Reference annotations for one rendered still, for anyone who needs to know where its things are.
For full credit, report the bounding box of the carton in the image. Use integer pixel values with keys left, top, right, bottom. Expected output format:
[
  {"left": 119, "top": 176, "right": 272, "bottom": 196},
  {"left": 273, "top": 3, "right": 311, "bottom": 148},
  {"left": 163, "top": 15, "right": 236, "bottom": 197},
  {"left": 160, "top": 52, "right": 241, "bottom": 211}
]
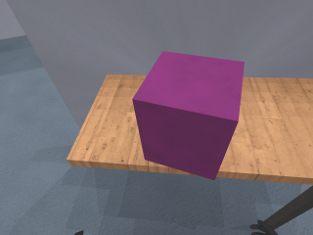
[{"left": 132, "top": 51, "right": 245, "bottom": 180}]

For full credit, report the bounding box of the table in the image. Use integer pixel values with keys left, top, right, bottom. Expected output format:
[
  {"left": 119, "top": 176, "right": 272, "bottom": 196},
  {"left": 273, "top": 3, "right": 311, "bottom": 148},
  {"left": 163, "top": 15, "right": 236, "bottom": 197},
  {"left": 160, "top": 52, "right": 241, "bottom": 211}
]
[{"left": 67, "top": 74, "right": 313, "bottom": 230}]

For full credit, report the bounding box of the robot right hand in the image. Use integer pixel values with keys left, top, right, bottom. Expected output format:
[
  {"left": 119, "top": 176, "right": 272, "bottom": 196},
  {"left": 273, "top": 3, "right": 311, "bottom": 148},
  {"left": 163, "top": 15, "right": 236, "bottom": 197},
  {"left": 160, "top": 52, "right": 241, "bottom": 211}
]
[{"left": 250, "top": 219, "right": 278, "bottom": 235}]

